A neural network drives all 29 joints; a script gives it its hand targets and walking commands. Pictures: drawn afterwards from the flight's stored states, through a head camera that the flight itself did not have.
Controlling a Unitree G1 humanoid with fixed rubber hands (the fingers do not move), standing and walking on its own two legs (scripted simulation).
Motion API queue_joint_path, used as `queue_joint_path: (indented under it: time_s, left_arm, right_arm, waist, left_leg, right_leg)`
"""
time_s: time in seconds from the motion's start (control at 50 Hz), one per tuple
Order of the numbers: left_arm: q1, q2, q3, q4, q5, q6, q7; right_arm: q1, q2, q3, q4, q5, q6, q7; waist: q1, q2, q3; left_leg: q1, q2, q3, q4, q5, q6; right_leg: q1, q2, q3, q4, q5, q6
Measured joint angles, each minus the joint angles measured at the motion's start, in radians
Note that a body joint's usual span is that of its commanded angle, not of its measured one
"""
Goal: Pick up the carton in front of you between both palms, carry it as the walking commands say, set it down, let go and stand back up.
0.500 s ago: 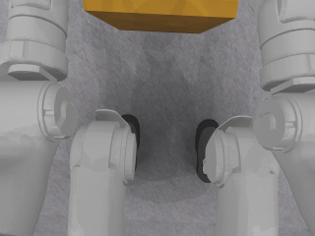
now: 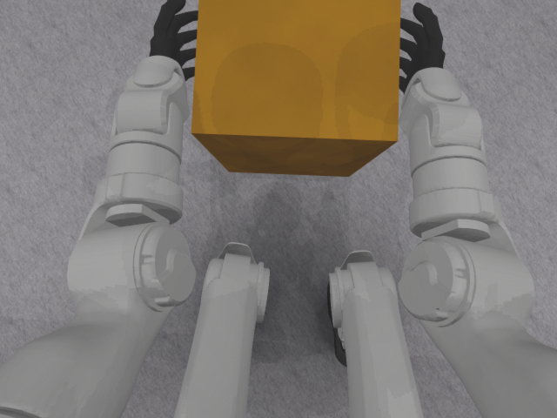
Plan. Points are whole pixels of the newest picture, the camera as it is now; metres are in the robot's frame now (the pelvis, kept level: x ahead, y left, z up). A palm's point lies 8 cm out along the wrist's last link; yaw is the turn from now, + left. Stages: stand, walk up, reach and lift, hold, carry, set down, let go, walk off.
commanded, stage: reach and lift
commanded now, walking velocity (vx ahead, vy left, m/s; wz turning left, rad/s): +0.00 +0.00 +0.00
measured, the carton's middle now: (293, 90) +0.54 +0.03 -0.14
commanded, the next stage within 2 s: none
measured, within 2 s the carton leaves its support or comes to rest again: neither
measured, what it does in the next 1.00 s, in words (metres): rises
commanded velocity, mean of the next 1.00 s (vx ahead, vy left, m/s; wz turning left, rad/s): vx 0.00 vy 0.00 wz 0.00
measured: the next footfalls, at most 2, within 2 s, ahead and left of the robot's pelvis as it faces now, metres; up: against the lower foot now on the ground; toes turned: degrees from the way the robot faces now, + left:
none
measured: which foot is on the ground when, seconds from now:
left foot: down 0.00-1.00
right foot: down 0.00-1.00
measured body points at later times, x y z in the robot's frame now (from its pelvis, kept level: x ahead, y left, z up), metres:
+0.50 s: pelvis +0.04 +0.00 +0.11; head +0.26 +0.02 +0.51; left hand +0.50 +0.17 +0.06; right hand +0.51 -0.13 +0.07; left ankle +0.12 +0.13 -0.43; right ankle +0.12 -0.13 -0.43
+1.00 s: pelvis +0.08 +0.00 +0.25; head +0.18 +0.00 +0.69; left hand +0.45 +0.16 +0.22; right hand +0.46 -0.14 +0.22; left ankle +0.12 +0.13 -0.43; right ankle +0.12 -0.13 -0.43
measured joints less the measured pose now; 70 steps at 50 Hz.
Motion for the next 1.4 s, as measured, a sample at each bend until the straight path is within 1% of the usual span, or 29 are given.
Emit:
queue_joint_path:
  time_s: [0.04,0.1,0.26,0.36,0.52,0.68,0.84,1.02,1.12,1.2,1.34,1.4]
  left_arm:
    - [0.01,-0.012,0.013,-0.013,0.02,0.003,-0.006]
    - [0.032,-0.027,0.014,-0.049,0.026,0.009,-0.01]
    - [0.146,-0.066,-0.023,-0.174,-0.014,0.042,-0.005]
    - [0.249,-0.096,-0.049,-0.216,-0.031,0.049,0.002]
    - [0.402,-0.14,-0.062,-0.213,-0.028,0.022,0.005]
    - [0.531,-0.174,-0.069,-0.212,-0.025,-0.013,0.001]
    - [0.658,-0.2,-0.094,-0.239,-0.029,-0.031,-0.003]
    - [0.805,-0.229,-0.13,-0.284,-0.022,-0.024,-0.007]
    - [0.888,-0.243,-0.153,-0.321,-0.021,-0.004,-0.008]
    - [0.951,-0.253,-0.176,-0.363,-0.022,0.029,-0.008]
    - [1.04,-0.27,-0.231,-0.459,-0.021,0.12,0.004]
    - [1.046,-0.267,-0.244,-0.475,-0.014,0.163,0.002]
  right_arm:
    - [0.011,0.007,-0.01,-0.013,-0.014,0.003,0.009]
    - [0.033,0.016,-0.007,-0.044,-0.013,0.008,0.015]
    - [0.142,0.043,0.046,-0.154,0.027,0.036,0.017]
    - [0.243,0.062,0.076,-0.189,0.047,0.043,0.016]
    - [0.397,0.094,0.102,-0.181,0.054,0.016,0.017]
    - [0.524,0.124,0.121,-0.177,0.044,-0.017,0.02]
    - [0.652,0.151,0.151,-0.205,0.042,-0.034,0.024]
    - [0.796,0.174,0.194,-0.244,0.039,-0.026,0.029]
    - [0.873,0.184,0.221,-0.274,0.036,-0.005,0.034]
    - [0.934,0.19,0.246,-0.313,0.037,0.028,0.038]
    - [1.016,0.177,0.305,-0.396,0.041,0.119,0.05]
    - [1.021,0.176,0.314,-0.414,0.028,0.164,0.056]
  waist:
    - [0.0,-0.001,-0.013]
    - [0.001,-0.002,-0.026]
    - [-0.002,0.0,-0.078]
    - [-0.005,0.0,-0.126]
    - [-0.005,0.002,-0.183]
    - [-0.005,0.006,-0.198]
    - [-0.005,0.008,-0.185]
    - [-0.008,0.013,-0.154]
    - [-0.013,0.015,-0.136]
    - [-0.015,0.015,-0.118]
    - [-0.015,0.019,-0.083]
    - [-0.017,0.021,-0.067]
  left_leg:
    - [0.017,0.0,-0.002,-0.038,0.014,0.001]
    - [0.04,0.0,-0.004,-0.084,0.028,0.0]
    - [0.12,0.001,-0.01,-0.177,0.031,0.001]
    - [0.217,0.004,-0.013,-0.244,0.019,0.005]
    - [0.424,0.011,-0.016,-0.384,0.015,0.013]
    - [0.646,0.016,-0.021,-0.547,0.038,0.019]
    - [0.88,0.024,-0.029,-0.72,0.073,0.025]
    - [1.189,0.036,-0.038,-0.949,0.128,0.033]
    - [1.373,0.042,-0.043,-1.085,0.166,0.038]
    - [1.522,0.048,-0.045,-1.192,0.197,0.042]
    - [1.764,0.058,-0.045,-1.35,0.245,0.048]
    - [1.84,0.06,-0.045,-1.389,0.257,0.05]
  right_leg:
    - [0.016,0.003,0.003,-0.037,0.014,0.0]
    - [0.038,0.006,0.007,-0.083,0.03,0.002]
    - [0.119,0.004,0.013,-0.178,0.034,0.001]
    - [0.216,0.0,0.016,-0.247,0.024,-0.005]
    - [0.42,-0.005,0.026,-0.385,0.022,-0.017]
    - [0.639,-0.013,0.037,-0.544,0.046,-0.029]
    - [0.871,-0.021,0.045,-0.716,0.083,-0.04]
    - [1.18,-0.035,0.054,-0.946,0.14,-0.051]
    - [1.364,-0.047,0.058,-1.082,0.177,-0.056]
    - [1.513,-0.055,0.062,-1.189,0.209,-0.059]
    - [1.755,-0.068,0.068,-1.349,0.258,-0.062]
    - [1.831,-0.071,0.068,-1.388,0.271,-0.063]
